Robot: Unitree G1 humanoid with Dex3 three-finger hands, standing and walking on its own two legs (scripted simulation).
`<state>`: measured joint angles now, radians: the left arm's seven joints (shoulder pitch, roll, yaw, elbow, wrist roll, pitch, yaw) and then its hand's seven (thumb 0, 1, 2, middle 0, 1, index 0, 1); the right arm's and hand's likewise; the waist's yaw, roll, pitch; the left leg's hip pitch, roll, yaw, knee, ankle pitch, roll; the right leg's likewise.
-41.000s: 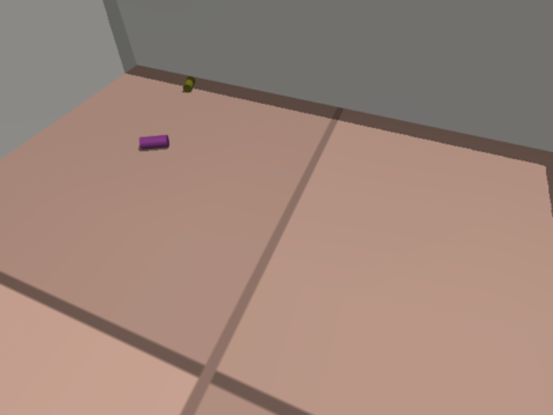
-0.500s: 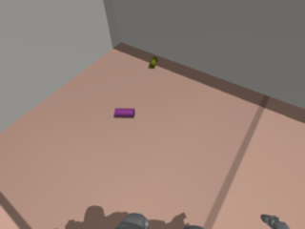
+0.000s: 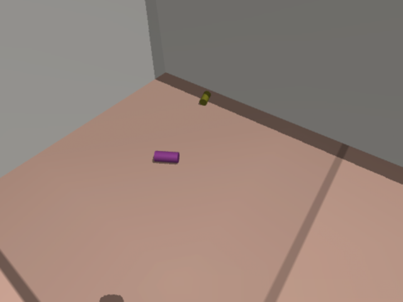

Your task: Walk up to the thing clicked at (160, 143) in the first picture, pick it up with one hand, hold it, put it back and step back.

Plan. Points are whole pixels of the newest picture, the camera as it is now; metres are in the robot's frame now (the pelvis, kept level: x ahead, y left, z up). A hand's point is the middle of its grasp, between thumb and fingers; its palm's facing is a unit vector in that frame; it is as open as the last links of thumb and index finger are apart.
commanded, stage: step back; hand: left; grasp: from above
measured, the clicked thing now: (166, 156) +1.10 +0.26 -0.73
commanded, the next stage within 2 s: stand in 0.58 s
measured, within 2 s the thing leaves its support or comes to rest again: neither
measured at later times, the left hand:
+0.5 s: hand out of the picture +0.13 +0.29 -0.15, palm faces -0.02 -0.94 -0.34, open 7.4 cm
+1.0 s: hand out of the picture +0.15 +0.27 -0.14, palm faces -0.06 -0.94 -0.34, open 7.4 cm
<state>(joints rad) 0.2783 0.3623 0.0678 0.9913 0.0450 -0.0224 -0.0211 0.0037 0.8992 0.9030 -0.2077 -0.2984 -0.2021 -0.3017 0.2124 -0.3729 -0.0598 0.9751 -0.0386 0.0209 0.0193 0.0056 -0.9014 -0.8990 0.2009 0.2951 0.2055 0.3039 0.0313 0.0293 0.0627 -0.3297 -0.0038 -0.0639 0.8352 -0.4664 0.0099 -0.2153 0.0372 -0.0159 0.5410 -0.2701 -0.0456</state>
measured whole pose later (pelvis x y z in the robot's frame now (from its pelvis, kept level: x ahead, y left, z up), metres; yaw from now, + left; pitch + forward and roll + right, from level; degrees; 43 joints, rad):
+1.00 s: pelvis +0.05 +0.03 +0.02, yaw -1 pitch -3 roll +0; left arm 0.09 0.35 0.00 1.12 0.01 -0.01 0.00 0.00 0.90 0.90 -0.21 -0.30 -0.20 -0.30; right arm 0.07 -0.35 -0.02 1.15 -0.01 0.00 0.02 0.00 -0.90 -0.90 0.20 0.29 0.20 0.30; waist -0.02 0.00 0.07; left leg -0.15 0.03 0.05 0.34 -0.13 -0.01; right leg -0.05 -0.01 0.03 0.33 -0.23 0.02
